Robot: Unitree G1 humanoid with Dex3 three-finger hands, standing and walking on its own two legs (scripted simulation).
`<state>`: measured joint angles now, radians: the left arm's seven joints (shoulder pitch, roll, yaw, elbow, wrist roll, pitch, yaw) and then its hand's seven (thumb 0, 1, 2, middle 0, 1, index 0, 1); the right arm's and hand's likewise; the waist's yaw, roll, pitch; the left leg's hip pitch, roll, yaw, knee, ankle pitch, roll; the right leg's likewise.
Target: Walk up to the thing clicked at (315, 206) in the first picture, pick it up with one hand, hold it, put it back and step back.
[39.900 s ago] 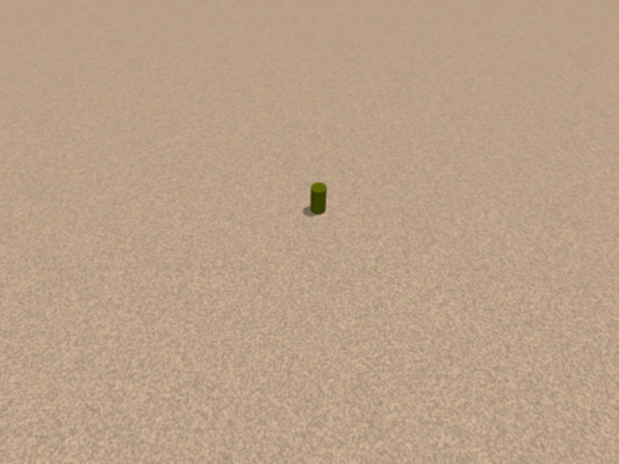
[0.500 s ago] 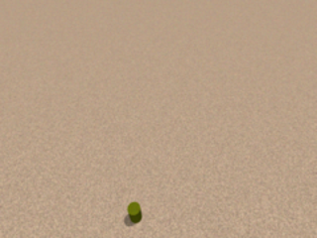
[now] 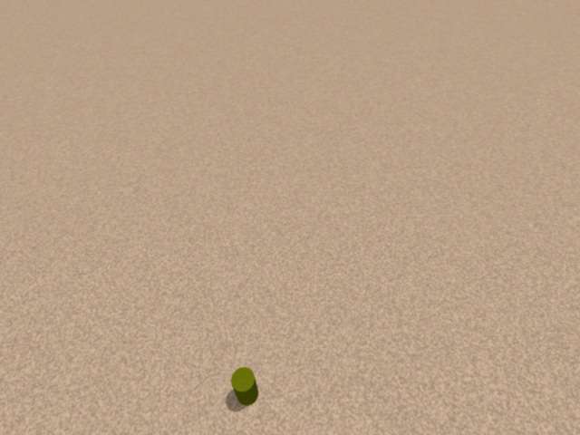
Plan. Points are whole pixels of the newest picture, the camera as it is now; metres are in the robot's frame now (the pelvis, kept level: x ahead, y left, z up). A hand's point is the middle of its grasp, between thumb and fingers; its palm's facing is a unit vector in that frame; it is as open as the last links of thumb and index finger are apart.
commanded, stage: stand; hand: left
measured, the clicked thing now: (245, 386) +0.42 +0.18 -0.71
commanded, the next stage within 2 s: step back in 0.76 s
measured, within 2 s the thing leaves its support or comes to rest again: neither
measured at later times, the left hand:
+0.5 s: hand out of the picture +0.08 +0.24 -0.16, palm faces -0.01 -0.94 -0.34, open 7.4 cm
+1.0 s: hand out of the picture +0.10 +0.29 -0.17, palm faces -0.02 -0.93 -0.38, open 7.4 cm
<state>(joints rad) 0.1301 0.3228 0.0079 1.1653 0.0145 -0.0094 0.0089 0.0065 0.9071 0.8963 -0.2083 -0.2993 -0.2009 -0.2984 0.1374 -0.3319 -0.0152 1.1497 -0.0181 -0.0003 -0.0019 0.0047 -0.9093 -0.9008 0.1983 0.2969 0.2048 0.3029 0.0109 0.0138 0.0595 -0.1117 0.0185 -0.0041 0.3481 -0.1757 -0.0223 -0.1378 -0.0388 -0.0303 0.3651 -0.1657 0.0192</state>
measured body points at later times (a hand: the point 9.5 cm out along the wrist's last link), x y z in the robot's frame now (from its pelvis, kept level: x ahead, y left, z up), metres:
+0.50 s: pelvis +0.01 -0.01 +0.00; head +0.02 -0.01 +0.45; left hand +0.08 +0.29 -0.13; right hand +0.08 -0.31 -0.14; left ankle +0.01 +0.13 -0.75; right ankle +0.02 -0.13 -0.75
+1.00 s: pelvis -0.02 +0.02 -0.01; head +0.04 +0.03 +0.43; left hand +0.10 +0.33 -0.14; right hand +0.06 -0.31 -0.13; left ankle -0.04 +0.12 -0.73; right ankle +0.02 -0.13 -0.75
